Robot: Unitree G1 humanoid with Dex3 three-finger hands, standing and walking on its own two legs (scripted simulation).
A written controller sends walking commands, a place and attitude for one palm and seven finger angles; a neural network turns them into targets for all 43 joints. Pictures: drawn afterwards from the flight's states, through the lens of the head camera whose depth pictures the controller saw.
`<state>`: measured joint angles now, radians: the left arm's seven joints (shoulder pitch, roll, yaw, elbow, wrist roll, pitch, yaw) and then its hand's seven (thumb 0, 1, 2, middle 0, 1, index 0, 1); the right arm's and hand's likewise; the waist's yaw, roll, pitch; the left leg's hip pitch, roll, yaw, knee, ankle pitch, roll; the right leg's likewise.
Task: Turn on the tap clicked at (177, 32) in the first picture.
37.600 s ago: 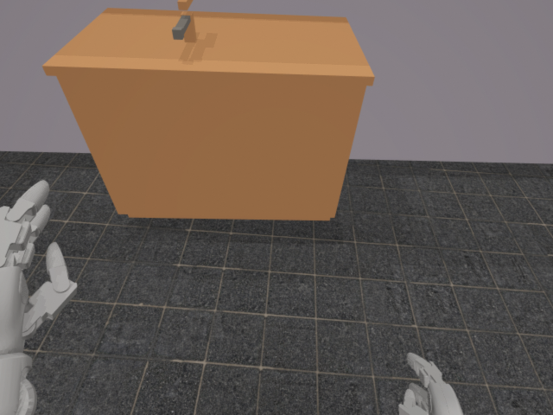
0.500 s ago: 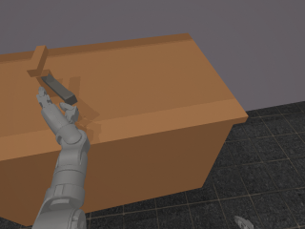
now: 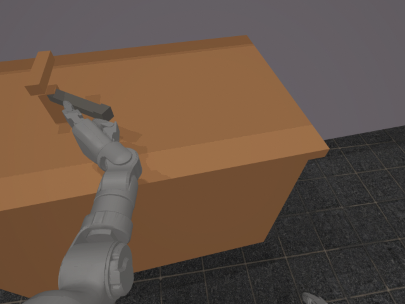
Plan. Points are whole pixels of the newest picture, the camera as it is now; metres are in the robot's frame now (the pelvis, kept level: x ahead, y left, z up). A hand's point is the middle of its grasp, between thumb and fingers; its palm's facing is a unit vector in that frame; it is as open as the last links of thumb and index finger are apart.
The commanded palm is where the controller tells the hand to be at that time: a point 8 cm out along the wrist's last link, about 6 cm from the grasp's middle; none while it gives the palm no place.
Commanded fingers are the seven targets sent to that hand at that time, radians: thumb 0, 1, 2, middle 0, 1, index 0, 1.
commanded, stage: push the lever round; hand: left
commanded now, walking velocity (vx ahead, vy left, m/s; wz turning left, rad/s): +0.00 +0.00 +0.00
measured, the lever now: (103, 113) +0.48 +0.22 +0.12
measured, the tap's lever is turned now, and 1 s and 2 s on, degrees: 51 75 75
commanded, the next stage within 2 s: lift the hand up off the lever in 0.68 s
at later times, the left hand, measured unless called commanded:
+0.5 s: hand (128, 114) +0.48 +0.17 +0.11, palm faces +0.79 -0.60 -0.11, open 7.7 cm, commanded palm +0.43 +0.19 +0.11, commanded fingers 0.00 0.90 0.90 -0.15 -0.15 -0.15 -0.15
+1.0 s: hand (129, 106) +0.51 +0.17 +0.11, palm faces +0.78 -0.61 -0.11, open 7.8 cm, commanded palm +0.45 +0.19 +0.12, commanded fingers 0.00 0.90 0.90 -0.15 -0.15 -0.15 -0.15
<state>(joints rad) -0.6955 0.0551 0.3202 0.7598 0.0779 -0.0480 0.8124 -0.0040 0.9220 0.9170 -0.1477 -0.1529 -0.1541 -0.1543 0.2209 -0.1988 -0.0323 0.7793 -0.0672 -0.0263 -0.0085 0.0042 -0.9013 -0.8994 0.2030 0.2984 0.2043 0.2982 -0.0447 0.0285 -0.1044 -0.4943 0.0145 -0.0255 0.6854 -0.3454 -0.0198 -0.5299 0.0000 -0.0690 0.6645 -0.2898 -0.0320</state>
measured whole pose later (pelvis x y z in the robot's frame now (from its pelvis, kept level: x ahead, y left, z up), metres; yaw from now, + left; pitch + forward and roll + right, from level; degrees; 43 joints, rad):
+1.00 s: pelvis +0.01 -0.01 -0.01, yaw -1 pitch +14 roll +0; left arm -0.95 0.17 0.48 1.03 0.17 -0.07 0.88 0.02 0.89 0.90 -0.15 -0.15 -0.15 -0.15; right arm 0.33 -0.21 -0.05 0.79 -0.11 0.00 0.04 0.00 -0.90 -0.90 0.20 0.30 0.20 0.30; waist -0.12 0.03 -0.14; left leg -0.61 0.04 -0.02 0.73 -0.37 -0.03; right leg -0.65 0.03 -0.06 0.70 -0.30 -0.04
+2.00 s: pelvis +0.01 -0.01 +0.01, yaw -1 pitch +10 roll +0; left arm -0.91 0.09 0.41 0.85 0.13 0.11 0.87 0.02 0.90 0.90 -0.15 -0.15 -0.16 -0.15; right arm 0.27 -0.21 -0.05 0.81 -0.09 0.00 0.01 0.00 -0.90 -0.90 0.20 0.30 0.20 0.30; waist -0.07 0.04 -0.11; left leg -0.46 0.03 -0.02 0.63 -0.33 -0.03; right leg -0.50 0.02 -0.07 0.61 -0.28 -0.05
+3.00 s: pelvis +0.01 -0.01 +0.02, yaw -1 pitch +5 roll +0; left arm -0.83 0.02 0.34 0.61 0.09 0.30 0.86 0.02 0.90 0.90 -0.15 -0.15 -0.16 -0.15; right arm 0.20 -0.19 -0.04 0.82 -0.06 -0.01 -0.02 0.00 -0.90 -0.90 0.20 0.30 0.20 0.30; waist 0.00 0.04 -0.10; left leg -0.31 0.03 0.00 0.51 -0.29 -0.03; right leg -0.36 0.02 -0.05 0.51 -0.24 -0.04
